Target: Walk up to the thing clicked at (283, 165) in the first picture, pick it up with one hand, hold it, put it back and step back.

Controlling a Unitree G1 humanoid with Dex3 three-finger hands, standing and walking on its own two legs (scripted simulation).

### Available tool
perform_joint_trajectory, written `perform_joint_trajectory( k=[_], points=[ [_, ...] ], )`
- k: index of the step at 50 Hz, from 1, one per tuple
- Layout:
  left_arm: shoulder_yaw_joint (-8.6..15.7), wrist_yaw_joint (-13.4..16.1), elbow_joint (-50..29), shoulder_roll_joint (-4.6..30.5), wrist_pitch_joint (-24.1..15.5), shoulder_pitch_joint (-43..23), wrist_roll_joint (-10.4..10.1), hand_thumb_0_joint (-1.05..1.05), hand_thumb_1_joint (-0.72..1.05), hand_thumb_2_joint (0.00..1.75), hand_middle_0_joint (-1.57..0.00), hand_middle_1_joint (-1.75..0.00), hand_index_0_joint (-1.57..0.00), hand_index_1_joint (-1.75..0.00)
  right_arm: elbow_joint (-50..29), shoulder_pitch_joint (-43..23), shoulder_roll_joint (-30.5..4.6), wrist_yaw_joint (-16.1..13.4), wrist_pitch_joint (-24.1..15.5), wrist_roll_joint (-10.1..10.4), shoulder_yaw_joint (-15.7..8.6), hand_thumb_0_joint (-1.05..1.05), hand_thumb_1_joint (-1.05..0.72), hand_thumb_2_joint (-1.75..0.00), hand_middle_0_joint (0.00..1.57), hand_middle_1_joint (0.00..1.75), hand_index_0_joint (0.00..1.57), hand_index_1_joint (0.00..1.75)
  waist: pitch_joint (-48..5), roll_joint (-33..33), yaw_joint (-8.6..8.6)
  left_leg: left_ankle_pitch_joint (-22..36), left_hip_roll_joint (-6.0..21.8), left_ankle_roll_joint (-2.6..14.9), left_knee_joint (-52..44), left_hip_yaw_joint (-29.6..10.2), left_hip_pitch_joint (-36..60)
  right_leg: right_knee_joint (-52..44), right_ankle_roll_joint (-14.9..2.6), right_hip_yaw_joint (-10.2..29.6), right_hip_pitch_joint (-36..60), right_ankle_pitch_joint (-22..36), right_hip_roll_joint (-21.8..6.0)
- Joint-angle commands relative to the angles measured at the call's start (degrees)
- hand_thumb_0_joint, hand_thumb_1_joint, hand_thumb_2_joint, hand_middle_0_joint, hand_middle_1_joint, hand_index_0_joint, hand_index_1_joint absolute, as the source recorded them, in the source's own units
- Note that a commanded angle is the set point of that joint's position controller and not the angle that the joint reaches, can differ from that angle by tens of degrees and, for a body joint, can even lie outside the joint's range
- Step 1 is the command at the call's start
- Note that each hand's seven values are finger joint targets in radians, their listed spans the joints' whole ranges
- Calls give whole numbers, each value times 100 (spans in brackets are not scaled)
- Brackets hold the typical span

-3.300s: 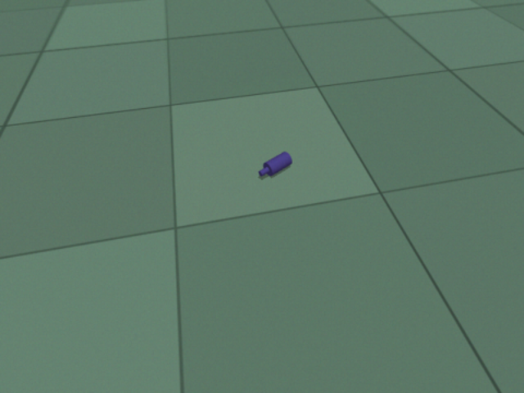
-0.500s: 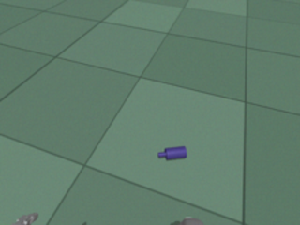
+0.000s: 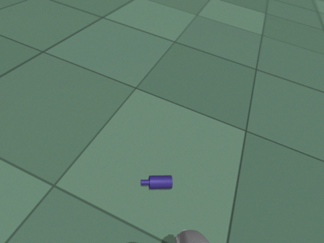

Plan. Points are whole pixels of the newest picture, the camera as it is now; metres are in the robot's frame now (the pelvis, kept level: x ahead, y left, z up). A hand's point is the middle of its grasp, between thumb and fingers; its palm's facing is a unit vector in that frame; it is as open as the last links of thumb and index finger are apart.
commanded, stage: walk up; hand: left
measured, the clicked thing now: (156, 182) +0.58 -0.05 -0.72
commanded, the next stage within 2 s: none
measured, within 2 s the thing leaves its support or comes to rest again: neither
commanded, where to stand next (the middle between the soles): +0.25 -0.33 m, yaw +5 degrees
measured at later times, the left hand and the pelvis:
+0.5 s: hand out of the picture +0.11 +0.07 -0.14, palm faces +0.04 -0.92 -0.38, open 7.3 cm; pelvis +0.09 -0.22 +0.00, yaw +1 degrees
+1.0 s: hand (188, 216) +0.23 -0.09 -0.16, palm faces +0.00 -0.90 -0.43, open 7.3 cm; pelvis +0.18 -0.39 -0.02, yaw +1 degrees
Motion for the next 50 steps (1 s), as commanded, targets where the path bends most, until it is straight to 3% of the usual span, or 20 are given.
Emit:
perform_joint_trajectory(
  k=[1,8,11,12,13,15,18,21,24,27,29,30,32,35,44,46,47,48,49,50],
  points=[
    [429,-1,-438,1071,-98,31,5,0,90,90,-20,-30,-20,-30,-266,246,-1995,-92,-172,-37,-582,0,-90,-90,20,30,20,30,210,1615,-62,-264,1346,978,-1704,-1464,208,-317,162,104,-635,194,-389],
    [556,-166,-468,1152,-55,-255,-44,0,90,90,-20,-30,-20,-30,-357,-301,-2533,-34,-33,-141,-728,0,-90,-90,20,30,20,30,-99,2250,19,-1942,1304,847,-1437,-1136,-619,-1618,77,-552,558,-300,-436],
    [671,-68,37,1196,-123,787,17,0,90,90,-20,-30,-20,-30,-302,-524,-2128,-69,123,-172,-613,0,-90,-90,20,30,20,30,-483,1120,623,-2145,818,547,359,-421,-1358,-2702,0,-1148,2126,-80,84],
    [764,5,201,1497,-167,1308,105,0,90,90,-20,-30,-20,-30,-281,-408,-1588,-92,191,-179,-453,0,-90,-90,20,30,20,30,-495,-346,957,-2219,335,365,2126,150,-2038,-3352,-119,-723,2539,-664,-14],
    [769,68,4,1846,-235,1206,171,0,90,90,-20,-30,-20,-30,-381,-328,-1045,-113,226,-85,-233,0,-90,-90,20,30,20,30,-68,-1453,991,-2327,-338,153,3603,-112,-3272,-4414,-402,1446,2142,-2184,-936],
    [794,170,-494,2299,-322,-145,-7,0,90,90,-20,-30,-20,-30,-343,-315,-1647,-242,193,17,-446,0,-90,-90,20,30,20,30,275,-1011,385,-1650,35,108,3771,-838,-3077,-5694,-1048,3090,1599,-2735,-1795],
    [593,233,-417,1657,-420,-280,-9,0,90,90,-20,-30,-20,-30,160,-10,-1752,-154,93,134,-397,0,-90,-90,20,30,20,30,328,-567,183,-1025,226,105,3120,-802,-2523,-4366,-968,1321,1565,-282,-1150],
    [433,266,-502,1239,-492,-250,7,0,90,90,-20,-30,-20,-30,258,290,-1440,-66,8,73,-284,0,-90,-90,20,30,20,30,187,-479,160,-943,31,51,2033,-351,-1924,-3930,-1280,657,1771,1744,-978],
    [324,261,-667,1086,-500,-154,31,0,90,90,-20,-30,-20,-30,124,221,-1309,-28,-30,73,-255,0,-90,-90,20,30,20,30,-32,-309,235,-698,-137,113,1156,-107,-1285,-3778,-1350,513,1779,2749,-1088],
    [234,251,-927,1009,-403,-592,15,0,90,90,-20,-30,-20,-30,245,926,-1185,-91,-54,98,-305,0,-90,-90,20,30,20,30,-440,84,-213,822,-374,167,-248,109,427,-2940,-1006,-127,1206,2911,-741],
    [77,255,-1064,593,-394,-365,-42,0,90,90,-20,-30,-20,-30,335,1631,-1733,-236,-51,-6,-535,0,-90,-90,20,30,20,30,-951,1399,-603,1183,486,452,-1022,-1270,2214,-1150,-402,-523,19,1492,-270],
    [85,259,-1018,513,-331,19,-31,0,90,90,-20,-30,-20,-30,138,1497,-2090,-314,-18,-78,-648,0,-90,-90,20,30,20,30,-1124,1923,-437,722,1899,1050,-1308,-3698,2805,-306,-49,-304,-1144,-920,267],
    [315,257,-730,1441,-124,496,42,0,90,90,-20,-30,-20,-30,-242,642,-2345,-335,26,139,-754,0,-90,-90,20,30,20,30,-934,900,-215,-1963,2821,1800,-2056,-4706,1851,1037,57,275,-1150,-1039,-68],
    [419,171,-510,1403,-102,311,76,0,90,90,-20,-30,-20,-30,-339,51,-1837,-272,-9,9,-589,0,-90,-90,20,30,20,30,-97,882,71,-2125,1760,1008,-2156,-2922,90,417,-61,370,-395,-615,-248],
    [285,202,115,797,-394,505,-203,0,90,90,-20,-30,-20,-30,-419,-825,-1876,257,134,-174,-457,0,-90,-90,20,30,20,30,-103,2549,141,-2212,688,794,-1203,-802,-1019,-2212,111,-996,1287,-4,91],
    [349,393,518,935,-502,1015,-198,0,90,90,-20,-30,-20,-30,-428,-806,-1462,298,344,-173,-329,0,-90,-90,20,30,20,30,-294,1455,376,-2343,276,580,352,-390,-1423,-2963,247,-1145,2023,215,395],
    [403,488,581,1200,-539,1151,-140,0,90,90,-20,-30,-20,-30,-467,-773,-1054,287,429,-145,-221,0,-90,-90,20,30,20,30,-135,435,544,-2488,-33,393,1514,-13,-1898,-3584,143,-574,2052,-283,98],
    [452,563,436,1671,-625,993,-46,0,90,90,-20,-30,-20,-30,-577,-704,-645,290,470,-71,-92,0,-90,-90,20,30,20,30,51,-624,517,-2081,-333,140,2633,-318,-2366,-4670,-298,1846,1501,-1701,-1159],
    [422,601,131,1975,-693,73,-20,0,90,90,-20,-30,-20,-30,-567,-669,-904,269,498,-15,-159,0,-90,-90,20,30,20,30,262,-113,167,-1469,-193,16,2675,-1209,-2219,-5259,-869,3042,891,-2484,-1899],
    [420,625,32,2140,-708,-530,-93,0,90,90,-20,-30,-20,-30,-445,-620,-1320,243,458,-21,-285,0,-90,-90,20,30,20,30,477,-10,17,-1419,83,-15,2570,-1300,-2167,-5140,-1210,3052,830,-2175,-2010]
  ],
)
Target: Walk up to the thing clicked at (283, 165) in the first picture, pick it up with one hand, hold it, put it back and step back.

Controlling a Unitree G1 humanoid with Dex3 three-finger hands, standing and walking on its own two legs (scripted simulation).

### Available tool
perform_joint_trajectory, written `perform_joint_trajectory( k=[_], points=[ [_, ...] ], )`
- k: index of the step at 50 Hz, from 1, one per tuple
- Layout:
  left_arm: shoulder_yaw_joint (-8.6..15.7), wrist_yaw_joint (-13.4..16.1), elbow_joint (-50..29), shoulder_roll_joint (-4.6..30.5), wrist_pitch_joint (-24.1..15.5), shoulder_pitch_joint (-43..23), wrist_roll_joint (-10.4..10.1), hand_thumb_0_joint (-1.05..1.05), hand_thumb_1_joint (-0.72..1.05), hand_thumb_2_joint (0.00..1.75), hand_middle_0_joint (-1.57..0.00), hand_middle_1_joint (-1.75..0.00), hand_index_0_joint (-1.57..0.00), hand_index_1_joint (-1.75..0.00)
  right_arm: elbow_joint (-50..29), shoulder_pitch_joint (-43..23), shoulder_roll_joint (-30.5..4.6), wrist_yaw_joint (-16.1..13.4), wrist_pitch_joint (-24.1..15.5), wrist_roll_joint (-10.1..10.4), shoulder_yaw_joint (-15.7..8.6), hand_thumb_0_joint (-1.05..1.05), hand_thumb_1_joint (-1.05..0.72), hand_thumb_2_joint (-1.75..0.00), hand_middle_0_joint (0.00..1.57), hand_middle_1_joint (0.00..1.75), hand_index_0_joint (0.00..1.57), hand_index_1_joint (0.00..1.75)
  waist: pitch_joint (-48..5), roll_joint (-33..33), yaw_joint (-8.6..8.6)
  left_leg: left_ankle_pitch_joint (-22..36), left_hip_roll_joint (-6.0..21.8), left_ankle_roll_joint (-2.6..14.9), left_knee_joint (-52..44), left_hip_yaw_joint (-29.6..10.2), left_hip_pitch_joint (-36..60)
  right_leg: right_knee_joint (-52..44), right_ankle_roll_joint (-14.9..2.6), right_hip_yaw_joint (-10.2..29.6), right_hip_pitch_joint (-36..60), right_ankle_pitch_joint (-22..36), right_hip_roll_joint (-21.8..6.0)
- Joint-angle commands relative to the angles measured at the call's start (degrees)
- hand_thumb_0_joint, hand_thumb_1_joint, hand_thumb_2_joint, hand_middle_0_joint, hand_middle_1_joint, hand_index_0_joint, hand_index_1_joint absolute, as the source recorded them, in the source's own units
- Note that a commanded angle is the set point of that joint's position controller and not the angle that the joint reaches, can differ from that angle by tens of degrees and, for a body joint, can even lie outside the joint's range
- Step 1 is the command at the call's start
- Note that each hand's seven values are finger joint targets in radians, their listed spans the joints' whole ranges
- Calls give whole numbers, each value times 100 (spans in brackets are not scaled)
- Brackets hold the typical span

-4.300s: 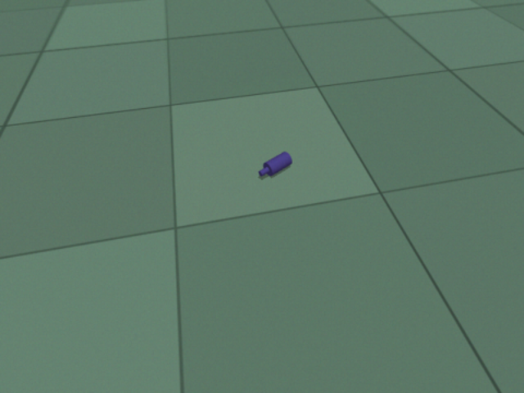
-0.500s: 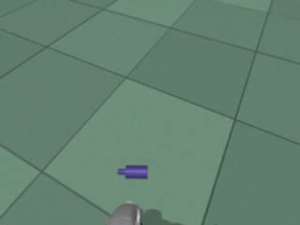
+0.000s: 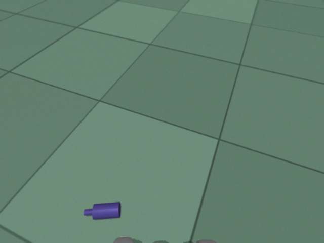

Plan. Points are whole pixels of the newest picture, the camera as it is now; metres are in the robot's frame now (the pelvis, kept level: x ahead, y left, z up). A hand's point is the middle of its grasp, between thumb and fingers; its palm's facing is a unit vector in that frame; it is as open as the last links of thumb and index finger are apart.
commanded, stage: walk up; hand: left
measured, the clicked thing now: (102, 211) +0.41 +0.34 -0.69
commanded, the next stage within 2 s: none
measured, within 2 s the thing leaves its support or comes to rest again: neither
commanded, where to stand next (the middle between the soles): +0.07 +0.06 m, yaw +4 degrees
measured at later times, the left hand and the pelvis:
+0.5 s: hand out of the picture +0.06 +0.33 -0.13, palm faces +0.06 -0.86 -0.51, open 7.3 cm; pelvis +0.04 +0.02 +0.00, yaw +6 degrees
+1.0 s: hand out of the picture +0.08 +0.34 -0.13, palm faces +0.03 -0.91 -0.41, open 7.3 cm; pelvis +0.00 +0.06 +0.01, yaw +4 degrees
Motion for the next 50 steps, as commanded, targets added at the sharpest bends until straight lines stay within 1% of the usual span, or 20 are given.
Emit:
perform_joint_trajectory(
  k=[1,3,7,10,16,20,21,22,23,24,26,31,35,37,38,41,47,48,49,50],
  points=[
    [357,246,-416,1862,-277,-421,1,0,90,90,-20,-30,-20,-30,-511,-439,-941,-35,-157,103,-155,0,-90,-90,20,30,20,30,608,-506,187,81,-230,-92,842,-281,-1483,-3030,-1493,3080,254,-1350,-1825],
    [267,272,-227,1651,-417,-227,-23,0,90,90,-20,-30,-20,-30,-278,-194,-832,-8,-136,158,-140,0,-90,-90,20,30,20,30,338,-664,120,374,-242,-49,698,-231,-1132,-2338,-1297,2137,705,775,-1529],
    [245,443,-37,1677,-506,309,-119,0,90,90,-20,-30,-20,-30,-528,-400,-752,119,9,18,-198,0,-90,-90,20,30,20,30,-40,-1010,276,282,-327,-67,653,-109,-1084,-1510,-1541,1582,1509,4423,-1722],
    [212,589,-82,1616,-510,555,-168,0,90,90,-20,-30,-20,-30,-805,-816,-684,209,118,-34,-243,0,-90,-90,20,30,20,30,-148,-989,405,422,-498,-79,720,28,-1180,-1272,-1432,1329,1788,5363,-1628],
    [188,689,-371,1685,-470,384,-115,0,90,90,-20,-30,-20,-30,-1069,-1229,-501,330,149,15,-317,0,-90,-90,20,30,20,30,-455,-998,365,446,-495,-101,-210,452,-644,-928,-1520,966,1697,4988,-1554],
    [46,649,-444,1580,-397,-105,-216,0,90,90,-20,-30,-20,-30,-747,-561,-480,338,70,42,-409,0,-90,-90,20,30,20,30,-876,-710,-175,2027,-885,188,-2076,868,1491,239,-920,122,763,4239,-906],
    [-71,639,-506,1246,-398,-23,-226,0,90,90,-20,-30,-20,-30,-652,-109,-832,288,38,9,-513,0,-90,-90,20,30,20,30,-1203,122,-441,3354,-538,465,-2101,174,2550,1291,-641,-50,-67,3026,-629],
    [-171,637,-652,806,-413,52,-255,0,90,90,-20,-30,-20,-30,-749,-34,-1269,238,7,-31,-633,0,-90,-90,20,30,20,30,-1431,1505,-491,5143,770,1037,-1939,-1645,3601,2395,-294,-226,-1548,-45,81],
    [-126,724,-542,1011,-343,-63,-277,0,90,90,-20,-30,-20,-30,-787,-113,-1205,229,31,185,-565,0,-90,-90,20,30,20,30,-1728,1288,-472,5285,1391,1764,-2115,-2249,3277,2353,-395,-86,-1265,-1633,127],
    [-176,747,-391,1100,-336,-192,-236,0,90,90,-20,-30,-20,-30,-776,-428,-1123,217,78,202,-540,0,-90,-90,20,30,20,30,-1382,1192,-349,4737,1483,1884,-2182,-2182,2661,2054,-415,95,-1076,-1708,-151],
    [-91,656,-226,1149,-333,-150,-281,0,90,90,-20,-30,-20,-30,-1003,-1028,-671,150,129,164,-337,0,-90,-90,20,30,20,30,-814,624,-111,4776,642,1332,-1909,-737,1968,1935,-436,217,-873,-1341,-111],
    [-115,557,-24,877,-337,-8,-268,0,90,90,-20,-30,-20,-30,-883,-1300,-746,137,95,146,-202,0,-90,-90,20,30,20,30,-441,1051,80,4774,526,1107,-1870,-601,1224,237,-332,-308,-23,-343,-31],
    [2,492,107,1023,-320,-19,-86,0,90,90,-20,-30,-20,-30,-844,-1427,-590,174,170,253,-123,0,-90,-90,20,30,20,30,-427,644,341,2369,254,517,-1575,-532,65,-1164,-564,-44,1243,963,118],
    [118,463,-39,1701,-368,-373,24,0,90,90,-20,-30,-20,-30,-859,-1434,-280,154,204,265,-53,0,-90,-90,20,30,20,30,-241,-971,269,63,-842,-30,2,314,-416,-2681,-1518,2785,603,111,-1952],
    [154,455,-145,1966,-352,-862,37,0,90,90,-20,-30,-20,-30,-778,-1477,-592,87,266,173,-205,0,-90,-90,20,30,20,30,-59,-1192,261,-752,-717,-62,859,62,16,-2962,-2078,3302,-251,-118,-2475],
    [43,426,-174,1319,-358,-1099,19,0,90,90,-20,-30,-20,-30,-410,-1023,-616,185,204,210,-244,0,-90,-90,20,30,20,30,110,-516,48,-57,-732,-46,783,13,48,-2451,-1502,1750,2,135,-1460],
    [-45,274,-59,1008,-145,-1334,26,0,90,90,-20,-30,-20,-30,192,-298,-296,191,-98,145,-95,0,-90,-90,20,30,20,30,-659,-675,-83,665,-936,-316,-2735,851,1473,-1352,-976,618,573,-259,-665],
    [-113,257,-36,783,-77,-1214,-21,0,90,90,-20,-30,-20,-30,268,-227,-418,124,-169,58,-127,0,-90,-90,20,30,20,30,-702,-227,-81,762,-712,-246,-3166,235,1906,-572,-785,424,198,93,-522],
    [-215,232,-93,417,-32,-1096,-121,0,90,90,-20,-30,-20,-30,143,-426,-759,65,-249,-63,-153,0,-90,-90,20,30,20,30,-472,768,38,575,454,160,-3666,-1750,1933,234,-449,200,-629,-96,-110],
    [-121,269,22,704,-13,-1166,-121,0,90,90,-20,-30,-20,-30,-8,-891,-1231,48,-266,-30,-204,0,-90,-90,20,30,20,30,-103,676,89,165,1159,778,-3664,-2579,1372,173,-366,270,-883,-809,84]
  ],
)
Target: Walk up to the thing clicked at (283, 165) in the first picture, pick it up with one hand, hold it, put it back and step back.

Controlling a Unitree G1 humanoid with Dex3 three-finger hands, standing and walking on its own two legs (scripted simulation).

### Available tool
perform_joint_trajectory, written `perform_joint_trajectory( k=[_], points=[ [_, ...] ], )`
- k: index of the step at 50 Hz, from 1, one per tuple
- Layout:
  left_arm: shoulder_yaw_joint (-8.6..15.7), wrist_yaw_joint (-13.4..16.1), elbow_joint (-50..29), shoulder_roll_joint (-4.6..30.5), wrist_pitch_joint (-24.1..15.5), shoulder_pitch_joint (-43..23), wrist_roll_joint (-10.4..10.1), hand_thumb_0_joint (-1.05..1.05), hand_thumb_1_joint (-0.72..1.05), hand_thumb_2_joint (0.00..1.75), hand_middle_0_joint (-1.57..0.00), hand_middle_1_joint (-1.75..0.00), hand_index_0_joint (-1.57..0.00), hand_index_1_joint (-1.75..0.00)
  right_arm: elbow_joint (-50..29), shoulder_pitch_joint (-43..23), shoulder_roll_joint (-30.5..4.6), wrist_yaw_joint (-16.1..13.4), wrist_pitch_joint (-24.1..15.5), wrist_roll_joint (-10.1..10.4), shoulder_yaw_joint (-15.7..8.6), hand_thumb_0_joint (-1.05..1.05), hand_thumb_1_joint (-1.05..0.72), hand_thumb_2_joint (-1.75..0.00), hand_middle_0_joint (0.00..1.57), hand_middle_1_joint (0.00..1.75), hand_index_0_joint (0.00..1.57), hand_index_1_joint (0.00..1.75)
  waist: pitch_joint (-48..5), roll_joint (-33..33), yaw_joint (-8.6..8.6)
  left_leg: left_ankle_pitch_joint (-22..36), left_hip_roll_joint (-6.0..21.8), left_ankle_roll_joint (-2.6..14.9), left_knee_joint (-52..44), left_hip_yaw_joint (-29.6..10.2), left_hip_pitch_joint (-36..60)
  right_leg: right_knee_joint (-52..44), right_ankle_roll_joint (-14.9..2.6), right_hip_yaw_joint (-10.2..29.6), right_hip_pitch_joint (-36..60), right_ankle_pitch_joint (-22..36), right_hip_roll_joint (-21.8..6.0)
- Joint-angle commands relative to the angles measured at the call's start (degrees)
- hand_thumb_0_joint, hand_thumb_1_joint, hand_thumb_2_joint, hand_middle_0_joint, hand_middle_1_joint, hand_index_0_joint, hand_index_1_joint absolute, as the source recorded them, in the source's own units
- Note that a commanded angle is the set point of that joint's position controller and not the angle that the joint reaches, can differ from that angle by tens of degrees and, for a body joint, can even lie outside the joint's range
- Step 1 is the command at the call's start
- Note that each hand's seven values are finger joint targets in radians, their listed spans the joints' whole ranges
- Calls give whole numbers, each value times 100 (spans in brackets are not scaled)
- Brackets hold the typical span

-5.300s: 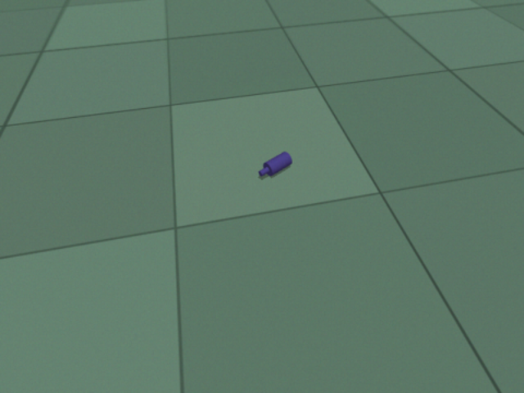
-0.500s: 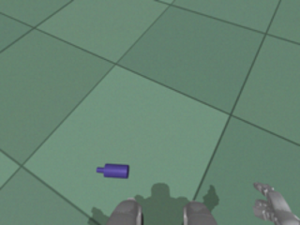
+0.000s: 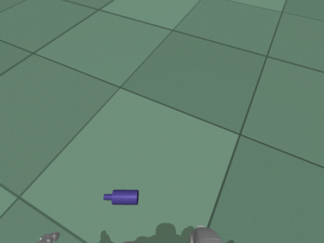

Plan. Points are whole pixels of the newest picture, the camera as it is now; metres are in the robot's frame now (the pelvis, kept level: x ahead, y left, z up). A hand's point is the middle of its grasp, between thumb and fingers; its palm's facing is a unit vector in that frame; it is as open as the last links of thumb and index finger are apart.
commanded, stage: walk up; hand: left
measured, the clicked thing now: (120, 197) +0.42 +0.25 -0.71
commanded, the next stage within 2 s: none
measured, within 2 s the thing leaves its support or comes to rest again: neither
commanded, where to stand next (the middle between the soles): +0.07 +0.00 m, yaw +0 degrees
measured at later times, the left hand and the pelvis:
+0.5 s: hand out of the picture +0.10 +0.25 -0.13, palm faces +0.00 -0.94 -0.33, open 7.3 cm; pelvis +0.01 -0.01 +0.03, yaw +0 degrees
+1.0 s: hand out of the picture +0.12 +0.23 -0.12, palm faces -0.03 -0.94 -0.33, open 7.3 cm; pelvis +0.02 -0.02 +0.03, yaw -2 degrees
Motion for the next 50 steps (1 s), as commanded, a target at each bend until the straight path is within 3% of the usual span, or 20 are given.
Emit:
perform_joint_trajectory(
  k=[1,2,3,4,6,7,8,10,12,14,17,19,22,28,35,50],
  points=[
    [331,54,-223,1294,-22,-284,-35,0,90,90,-20,-30,-20,-30,-455,-602,-2006,-181,-324,-63,-337,0,-90,-90,20,30,20,30,-337,979,-19,-605,2338,1366,-2381,-3375,-704,391,-91,209,-28,-1288,141],
    [343,1,-93,1314,-52,-195,-67,0,90,90,-20,-30,-20,-30,-506,-923,-1734,-171,-334,-63,-267,0,-90,-90,20,30,20,30,-142,692,188,-283,1940,1227,-2126,-2564,-996,109,-102,192,524,-777,99],
    [318,-30,12,1126,-100,-142,-99,0,90,90,-20,-30,-20,-30,-489,-973,-1428,-171,-355,-67,-136,0,-90,-90,20,30,20,30,-259,671,255,618,1410,861,-1683,-1635,-766,-542,-145,102,826,-340,195],
    [289,-43,72,1017,-156,10,-144,0,90,90,-20,-30,-20,-30,-421,-852,-1235,-169,-382,-46,-72,0,-90,-90,20,30,20,30,-531,675,311,1678,1039,506,-1292,-984,-316,-1180,-188,72,1015,715,211],
    [313,-35,115,1107,-172,-101,-168,0,90,90,-20,-30,-20,-30,-221,-415,-1206,-177,-405,47,-49,0,-90,-90,20,30,20,30,-926,699,129,2218,773,244,-960,-728,-244,-1324,-338,319,1684,1969,77],
    [299,-20,143,1140,-162,-167,-150,0,90,90,-20,-30,-20,-30,-154,-292,-1257,-180,-394,56,-50,0,-90,-90,20,30,20,30,-1028,783,70,2259,798,255,-972,-736,-131,-1347,-375,369,1765,2101,22],
    [233,-25,143,1117,-165,-321,-152,0,90,90,-20,-30,-20,-30,-105,-131,-1183,-180,-382,59,-53,0,-90,-90,20,30,20,30,-1078,835,-59,1882,789,246,-1304,-827,-69,-1285,-428,416,1693,1875,-24],
    [145,-71,192,1017,-95,-513,-170,0,90,90,-20,-30,-20,-30,-40,-390,-1264,-200,-360,3,-69,0,-90,-90,20,30,20,30,-790,904,-32,750,989,350,-1942,-1096,-69,-1263,-259,204,1283,909,195],
    [106,-104,349,988,-47,-461,-169,0,90,90,-20,-30,-20,-30,-18,-663,-1377,-191,-352,-10,-76,0,-90,-90,20,30,20,30,-584,919,72,254,1193,434,-2119,-1277,-19,-1440,-187,103,1094,309,288],
    [109,-118,485,1036,-78,-450,-137,0,90,90,-20,-30,-20,-30,14,-658,-1294,-169,-338,2,-41,0,-90,-90,20,30,20,30,-591,731,47,433,1137,401,-2118,-1135,-67,-1711,-216,222,1359,463,216],
    [103,-116,646,1046,-137,-404,-144,0,90,90,-20,-30,-20,-30,61,-787,-1163,-169,-350,36,10,0,-90,-90,20,30,20,30,-759,576,55,1112,870,229,-1942,-695,158,-1973,-247,423,1646,1476,1],
    [90,-104,686,1062,-163,-540,-145,0,90,90,-20,-30,-20,-30,129,-741,-1099,-174,-342,53,14,0,-90,-90,20,30,20,30,-874,340,-54,1415,748,159,-1870,-515,428,-2080,-266,535,1618,1920,-131],
    [81,-91,763,1009,-188,-576,-140,0,90,90,-20,-30,-20,-30,204,-759,-1077,-162,-318,64,-5,0,-90,-90,20,30,20,30,-922,214,-88,1564,754,164,-1880,-447,713,-2262,-251,566,1576,1914,-175],
    [114,-83,850,958,-193,-666,-99,0,90,90,-20,-30,-20,-30,282,-857,-984,-126,-274,37,-7,0,-90,-90,20,30,20,30,-900,-23,-94,1324,719,144,-2019,-352,890,-2646,-197,641,1453,1183,-186],
    [142,-81,875,884,-190,-625,-113,0,90,90,-20,-30,-20,-30,331,-955,-979,-125,-302,11,9,0,-90,-90,20,30,20,30,-1059,160,-15,1788,812,87,-2232,-335,1043,-2590,-159,583,1673,1813,-179],
    [187,-80,856,833,-130,-675,-86,0,90,90,-20,-30,-20,-30,393,-728,-972,-139,-306,-7,-4,0,-90,-90,20,30,20,30,-835,199,-34,1398,828,116,-2456,-318,855,-2682,-143,592,1724,1322,-68]
  ],
)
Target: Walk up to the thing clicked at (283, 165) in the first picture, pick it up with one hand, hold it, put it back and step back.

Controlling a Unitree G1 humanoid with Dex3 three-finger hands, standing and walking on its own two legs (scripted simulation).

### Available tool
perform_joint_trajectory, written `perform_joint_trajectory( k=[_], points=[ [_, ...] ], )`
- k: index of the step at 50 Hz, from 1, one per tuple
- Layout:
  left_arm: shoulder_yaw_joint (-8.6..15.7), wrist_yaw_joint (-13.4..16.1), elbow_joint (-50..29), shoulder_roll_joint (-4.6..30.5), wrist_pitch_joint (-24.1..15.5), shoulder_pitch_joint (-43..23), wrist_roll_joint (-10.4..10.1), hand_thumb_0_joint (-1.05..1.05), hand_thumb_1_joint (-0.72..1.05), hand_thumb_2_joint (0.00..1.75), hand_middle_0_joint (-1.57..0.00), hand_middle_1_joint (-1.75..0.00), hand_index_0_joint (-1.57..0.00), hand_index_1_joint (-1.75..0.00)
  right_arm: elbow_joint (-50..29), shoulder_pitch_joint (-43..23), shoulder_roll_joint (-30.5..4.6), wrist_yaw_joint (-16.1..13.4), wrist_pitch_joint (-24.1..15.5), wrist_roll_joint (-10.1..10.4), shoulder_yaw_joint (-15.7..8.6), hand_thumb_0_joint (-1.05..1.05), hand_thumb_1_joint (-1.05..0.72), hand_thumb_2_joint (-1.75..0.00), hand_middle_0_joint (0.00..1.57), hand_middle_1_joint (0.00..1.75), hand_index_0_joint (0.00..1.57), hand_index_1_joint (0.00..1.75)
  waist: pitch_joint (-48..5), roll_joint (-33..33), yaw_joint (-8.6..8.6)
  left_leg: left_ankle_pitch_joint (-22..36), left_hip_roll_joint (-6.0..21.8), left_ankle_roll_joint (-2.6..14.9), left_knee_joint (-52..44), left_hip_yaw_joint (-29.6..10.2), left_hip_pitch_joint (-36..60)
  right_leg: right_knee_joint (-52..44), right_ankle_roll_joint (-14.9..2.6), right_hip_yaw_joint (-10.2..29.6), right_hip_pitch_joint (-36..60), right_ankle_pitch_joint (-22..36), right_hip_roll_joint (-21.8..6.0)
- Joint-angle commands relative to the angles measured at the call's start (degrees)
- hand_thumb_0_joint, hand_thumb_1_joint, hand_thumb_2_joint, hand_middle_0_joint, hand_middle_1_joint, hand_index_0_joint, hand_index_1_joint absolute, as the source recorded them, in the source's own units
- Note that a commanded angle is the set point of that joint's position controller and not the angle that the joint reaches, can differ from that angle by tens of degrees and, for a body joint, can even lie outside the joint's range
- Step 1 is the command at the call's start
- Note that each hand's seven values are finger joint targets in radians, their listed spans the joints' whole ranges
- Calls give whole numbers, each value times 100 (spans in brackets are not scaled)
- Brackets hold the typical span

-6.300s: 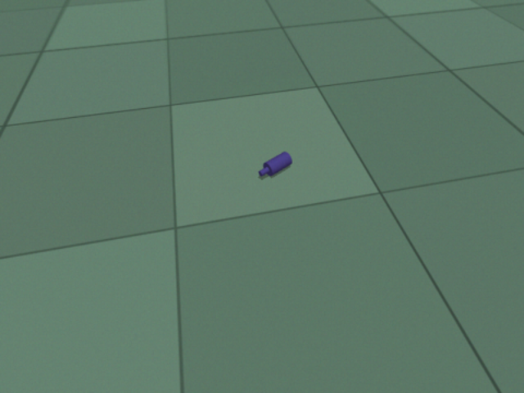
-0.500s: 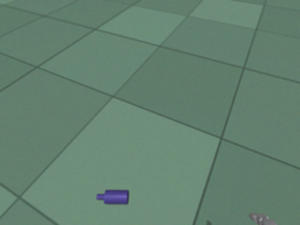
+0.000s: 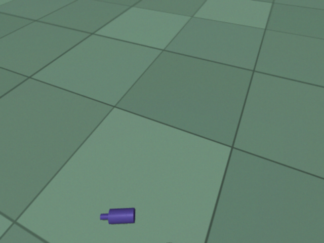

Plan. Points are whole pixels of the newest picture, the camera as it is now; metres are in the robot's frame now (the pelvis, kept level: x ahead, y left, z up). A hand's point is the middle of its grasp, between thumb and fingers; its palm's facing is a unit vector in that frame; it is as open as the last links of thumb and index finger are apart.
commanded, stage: walk up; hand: left
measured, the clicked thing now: (117, 216) +0.40 +0.28 -0.74
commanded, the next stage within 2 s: none
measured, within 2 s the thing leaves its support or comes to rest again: neither
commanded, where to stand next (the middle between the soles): +0.05 +0.02 m, yaw +2 degrees
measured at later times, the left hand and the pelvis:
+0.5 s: hand out of the picture +0.09 +0.27 -0.17, palm faces +0.00 -0.94 -0.35, open 7.3 cm; pelvis -0.03 +0.00 -0.01, yaw +0 degrees
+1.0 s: hand out of the picture -0.10 +0.26 -0.14, palm faces +0.04 -0.87 -0.50, open 7.3 cm; pelvis -0.08 -0.03 -0.01, yaw +0 degrees
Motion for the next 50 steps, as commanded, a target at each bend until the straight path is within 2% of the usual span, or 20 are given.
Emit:
perform_joint_trajectory(
  k=[1,15,16,17,20,25,27,28,30,33,36,37,38,39,40,41,43,44,47,50],
  points=[
    [230,61,-377,1244,-103,-343,35,0,90,90,-20,-30,-20,-30,-390,-254,-1215,-101,-164,-10,-203,0,-90,-90,20,30,20,30,-443,-71,29,394,477,296,-350,-350,-290,-391,-207,565,344,260,-644],
    [210,54,-403,1184,-83,-328,21,0,90,90,-20,-30,-20,-30,-431,-173,-1241,-105,-171,-17,-207,0,-90,-90,20,30,20,30,-312,-4,22,440,510,308,-411,-362,-266,-317,-176,556,257,489,-581],
    [430,50,-605,1606,82,-414,15,0,90,90,-20,-30,-20,-30,-478,-297,-1516,-213,-74,61,-295,0,-90,-90,20,30,20,30,332,-326,80,2082,598,354,146,-442,-627,240,-221,443,-166,2278,-596],
    [444,63,-690,1544,139,-290,-26,0,90,90,-20,-30,-20,-30,-571,-187,-1480,-251,-44,116,-304,0,-90,-90,20,30,20,30,58,-273,81,2584,591,366,447,-339,-507,401,-277,321,-77,2733,-595],
    [463,70,-926,1511,210,-222,-17,0,90,90,-20,-30,-20,-30,-732,-58,-1416,-290,-14,140,-380,0,-90,-90,20,30,20,30,-721,-271,44,2576,378,405,1075,-185,-217,581,-548,349,71,3157,-708],
    [463,11,-1407,1512,407,-515,35,0,90,90,-20,-30,-20,-30,-1026,72,-1457,-282,115,91,-499,0,-90,-90,20,30,20,30,-1137,13,-67,1333,449,699,1425,-540,-263,1129,-737,604,-642,1680,-770],
    [467,-37,-1501,1369,490,-445,65,0,90,90,-20,-30,-20,-30,-1203,-14,-1679,-272,130,35,-605,0,-90,-90,20,30,20,30,-1096,736,-82,1521,1283,1222,753,-1323,-583,2433,-449,58,-767,229,-110],
    [508,-36,-1577,1309,546,-358,108,0,90,90,-20,-30,-20,-30,-1352,-83,-1932,-273,111,-37,-673,0,-90,-90,20,30,20,30,-957,1257,-102,2026,2081,1734,184,-2021,-988,3438,-223,11,-900,-1754,201],
    [587,-56,-1667,1406,647,-159,131,0,90,90,-20,-30,-20,-30,-1601,-284,-2120,-353,54,-151,-757,0,-90,-90,20,30,20,30,-526,1113,48,1968,2589,2054,-69,-2330,-1863,4663,-172,681,-862,-2540,31],
    [627,-108,-1520,1364,607,449,3,0,90,90,-20,-30,-20,-30,-1871,-894,-1785,-353,66,-211,-642,0,-90,-90,20,30,20,30,-329,923,458,1948,1610,1429,738,-1070,-1843,4226,-250,480,-804,-2308,60],
    [527,-96,-1324,1065,152,738,-11,0,90,90,-20,-30,-20,-30,-1735,-404,-1453,-177,37,-223,-529,0,-90,-90,20,30,20,30,-921,792,340,-12,695,821,1505,-452,-678,581,-122,-302,-159,-1790,133],
    [584,-31,-1189,1167,4,1190,37,0,90,90,-20,-30,-20,-30,-1698,-234,-1494,-101,130,-258,-533,0,-90,-90,20,30,20,30,-964,441,519,-322,350,810,2372,-206,-846,-338,-16,-292,515,-1112,226],
    [724,89,-1086,1697,-142,1637,114,0,90,90,-20,-30,-20,-30,-1732,13,-1237,-58,216,-235,-460,0,-90,-90,20,30,20,30,-654,-353,624,-1192,100,713,3491,-261,-2090,-588,-53,1077,1305,-1348,-335],
    [830,170,-1183,2235,-278,1778,247,0,90,90,-20,-30,-20,-30,-1931,70,-866,-13,238,-234,-336,0,-90,-90,20,30,20,30,-269,-1317,493,-2244,-490,418,4467,-316,-3861,-544,-231,3088,1802,-894,-1436],
    [868,234,-1406,2391,-299,1433,285,0,90,90,-20,-30,-20,-30,-2080,-79,-1219,-1,285,-269,-442,0,-90,-90,20,30,20,30,-161,-222,482,-1778,-210,389,4411,-1029,-4137,-632,-969,3403,1452,-1410,-2047],
    [938,276,-1489,2840,-316,1245,256,0,90,90,-20,-30,-20,-30,-2198,-442,-1499,-38,244,-281,-543,0,-90,-90,20,30,20,30,55,-596,555,-1839,33,340,4351,-1303,-4030,-1013,-1454,4259,593,-2173,-2499],
    [870,326,-1485,2446,-437,1052,187,0,90,90,-20,-30,-20,-30,-2147,-650,-1818,178,253,-281,-719,0,-90,-90,20,30,20,30,811,78,307,-1038,222,216,4493,-1540,-4018,-919,-1112,3118,336,-2476,-1962],
    [830,378,-1525,2231,-493,930,150,0,90,90,-20,-30,-20,-30,-2011,-157,-1696,259,311,-227,-707,0,-90,-90,20,30,20,30,709,64,65,-557,96,190,4357,-1460,-3910,-630,-638,2126,661,-1232,-1530],
    [770,480,-1535,2015,-556,1450,114,0,90,90,-20,-30,-20,-30,-2035,240,-1354,345,437,-312,-709,0,-90,-90,20,30,20,30,545,-254,74,-217,-60,72,4304,-1292,-3144,-228,-716,1182,239,904,-1349],
    [762,530,-1654,1914,-581,1658,164,0,90,90,-20,-30,-20,-30,-2228,36,-1280,411,490,-308,-752,0,-90,-90,20,30,20,30,544,-393,179,-44,-89,30,4043,-1220,-2890,-166,-847,900,-34,994,-1350]
  ],
)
